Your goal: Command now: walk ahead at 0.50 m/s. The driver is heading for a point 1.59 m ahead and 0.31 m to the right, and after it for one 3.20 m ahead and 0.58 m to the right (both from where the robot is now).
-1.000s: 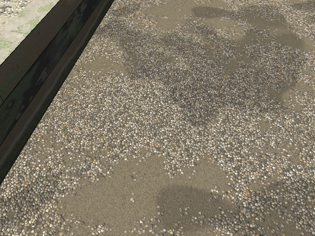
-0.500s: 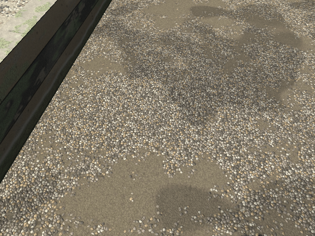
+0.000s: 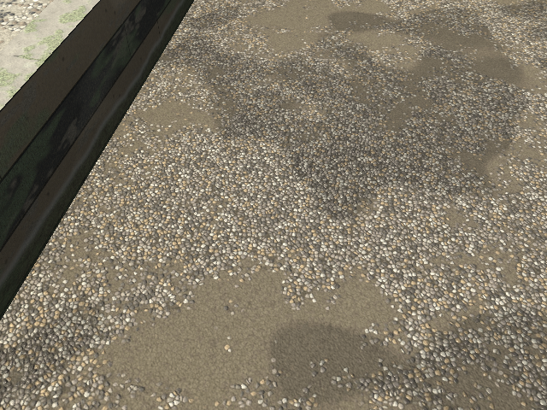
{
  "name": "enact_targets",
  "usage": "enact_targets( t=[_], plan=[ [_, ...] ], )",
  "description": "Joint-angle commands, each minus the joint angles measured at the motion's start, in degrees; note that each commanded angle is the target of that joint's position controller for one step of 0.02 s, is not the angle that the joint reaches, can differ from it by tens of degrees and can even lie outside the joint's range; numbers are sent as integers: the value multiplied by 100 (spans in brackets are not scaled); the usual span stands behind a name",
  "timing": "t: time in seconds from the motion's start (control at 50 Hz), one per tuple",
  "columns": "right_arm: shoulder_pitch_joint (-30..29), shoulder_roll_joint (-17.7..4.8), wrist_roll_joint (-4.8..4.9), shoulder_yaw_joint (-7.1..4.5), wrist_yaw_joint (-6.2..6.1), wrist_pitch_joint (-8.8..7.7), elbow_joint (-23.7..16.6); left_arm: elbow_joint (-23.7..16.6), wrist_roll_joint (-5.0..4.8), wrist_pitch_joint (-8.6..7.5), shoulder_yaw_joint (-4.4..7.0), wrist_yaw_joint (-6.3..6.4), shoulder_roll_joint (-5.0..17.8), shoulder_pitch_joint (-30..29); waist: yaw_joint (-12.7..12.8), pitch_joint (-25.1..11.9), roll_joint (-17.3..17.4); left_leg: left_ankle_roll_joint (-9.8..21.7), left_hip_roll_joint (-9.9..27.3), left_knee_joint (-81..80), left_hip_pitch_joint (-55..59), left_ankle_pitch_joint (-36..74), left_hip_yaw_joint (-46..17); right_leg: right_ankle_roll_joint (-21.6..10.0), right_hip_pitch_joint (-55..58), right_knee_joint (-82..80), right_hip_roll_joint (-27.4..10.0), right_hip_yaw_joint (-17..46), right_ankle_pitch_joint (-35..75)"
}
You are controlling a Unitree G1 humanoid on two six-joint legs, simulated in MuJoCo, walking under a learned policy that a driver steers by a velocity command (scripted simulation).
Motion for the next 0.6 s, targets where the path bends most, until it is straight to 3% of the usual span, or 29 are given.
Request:
enact_targets(
  t=[0.02, 0.04, 0.06, 0.08, 0.12, 0.14, 0.16, 0.18, 0.2, 0.22, 0.24, 0.26, 0.28, 0.32, 0.34, 0.36, 0.38, 0.42, 0.44, 0.46, 0.48, 0.5, 0.54, 0.56, 0.58, 0.6],
  plan=[
    [-587, -266, -79, -83, 55, -125, -622, -572, 12, -46, 111, 6, 409, -587, -101, -266, -83, 26, 470, -514, -435, 2663, -397, -158, 396, -211, -185, 336, 2234],
    [-524, -268, -83, -82, 60, -145, -592, -571, 21, -41, 110, 6, 391, -545, -97, -387, -72, 19, 462, -485, -407, 2697, -377, -156, 464, -184, -192, 328, 2312],
    [-269, -312, 14, -95, -31, -137, -440, -464, 9, -106, 109, 16, 349, -263, 36, -768, 42, 18, 464, -713, -269, 2005, -563, -144, 731, -239, -49, 228, 1210],
    [-445, -335, 43, -98, -48, -116, -485, -477, 0, -119, 87, 14, 316, -332, 56, -437, 115, 36, 487, -784, -385, 1928, -613, -134, 577, -296, -25, 212, 1023],
    [-526, -341, 41, -101, -48, -72, -523, -471, 3, -118, 86, 10, 331, -394, 48, -200, 124, 53, 509, -826, -477, 1876, -650, -145, 466, -310, -15, 225, 947],
    [-750, -296, -35, -81, 36, -92, -678, -592, -10, -54, 84, 5, 374, -650, -70, 69, 10, 37, 488, -577, -574, 2570, -423, -132, 234, -266, -155, 320, 2030],
    [-571, -267, -81, -81, 67, -112, -620, -564, 19, -43, 103, 7, 418, -589, -111, -225, -116, 25, 458, -497, -461, 2647, -387, -161, 362, -209, -192, 348, 2309],
    [-265, -310, 2, -93, -25, -119, -448, -455, 11, -107, 103, 13, 352, -260, 32, -698, 39, 23, 461, -721, -295, 1951, -556, -157, 701, -236, -53, 250, 1245],
    [-423, -335, 34, -97, -44, -107, -487, -471, 2, -120, 82, 12, 323, -316, 52, -392, 116, 32, 475, -793, -415, 1878, -596, -141, 564, -291, -28, 233, 1075],
    [-724, -294, -48, -84, 32, -128, -659, -583, -3, -65, 84, 12, 365, -625, -67, -59, 7, 38, 482, -558, -508, 2587, -414, -137, 296, -268, -166, 331, 2087],
    [-324, -325, 14, -101, -26, -108, -469, -446, 14, -118, 111, 24, 402, -328, 9, -580, -24, 37, 478, -733, -315, 1977, -596, -168, 644, -253, -42, 254, 1200],
    [-685, -313, -44, -84, 49, -111, -642, -589, -4, -57, 89, 19, 389, -621, -71, -25, -45, 25, 468, -529, -527, 2649, -388, -143, 273, -238, -160, 320, 2197],
    [-315, -306, 7, -93, -36, -109, -467, -459, 9, -107, 94, 20, 338, -304, 29, -631, 74, 26, 472, -736, -314, 1952, -563, -153, 652, -251, -45, 253, 1175],
    [-462, -348, 38, -101, -40, -72, -510, -464, 9, -124, 86, 17, 363, -377, 34, -227, 80, 40, 490, -810, -467, 1889, -630, -151, 472, -301, -15, 241, 1034],
    [-728, -312, -45, -83, 44, -96, -665, -575, -7, -66, 78, 14, 387, -637, -74, 37, -27, 38, 475, -539, -542, 2604, -404, -145, 232, -258, -166, 335, 2158],
    [-553, -271, -89, -85, 62, -119, -614, -560, 19, -54, 104, 13, 425, -578, -111, -281, -104, 23, 460, -488, -407, 2681, -371, -170, 380, -198, -184, 363, 2354],
    [-240, -325, 7, -96, -18, -110, -440, -443, 17, -111, 102, 22, 382, -276, 10, -677, 4, 19, 457, -703, -305, 1986, -550, -166, 683, -223, -51, 258, 1313],
    [-458, -351, 32, -103, -42, -82, -500, -455, 7, -132, 77, 20, 344, -360, 38, -311, 106, 42, 483, -791, -422, 1891, -614, -156, 505, -300, -27, 250, 1078],
    [-729, -306, -49, -84, 40, -102, -660, -575, -8, -71, 81, 17, 393, -642, -77, 6, -14, 36, 478, -542, -508, 2635, -399, -148, 244, -254, -157, 339, 2162],
    [-555, -269, -86, -83, 58, -117, -609, -559, 16, -52, 102, 16, 421, -593, -113, -280, -82, 22, 466, -488, -409, 2705, -366, -166, 376, -191, -175, 358, 2337],
    [-243, -323, 7, -95, -21, -108, -436, -443, 16, -109, 101, 23, 379, -286, 9, -680, 26, 21, 463, -702, -300, 2007, -549, -163, 679, -221, -42, 258, 1300],
    [-408, -335, 30, -96, -48, -101, -477, -470, 0, -120, 75, 16, 313, -324, 54, -418, 160, 33, 483, -784, -389, 1910, -579, -141, 556, -280, -15, 243, 1091],
    [-470, -357, 33, -105, -41, -65, -506, -452, 6, -132, 82, 16, 365, -384, 35, -220, 92, 51, 500, -807, -446, 1891, -630, -161, 463, -299, -11, 255, 1051],
    [-715, -314, -44, -85, 41, -85, -663, -575, -8, -68, 77, 14, 399, -643, -79, 65, -17, 35, 478, -550, -549, 2599, -396, -144, 215, -253, -149, 344, 2156],
    [-539, -273, -92, -84, 61, -112, -609, -550, 19, -53, 94, 12, 420, -577, -116, -264, -85, 24, 459, -484, -424, 2661, -360, -171, 367, -197, -184, 375, 2378],
    [-218, -326, 2, -97, -21, -110, -434, -434, 18, -115, 99, 22, 388, -267, 6, -694, 4, 20, 457, -701, -288, 1970, -541, -172, 690, -224, -46, 274, 1340]
  ],
)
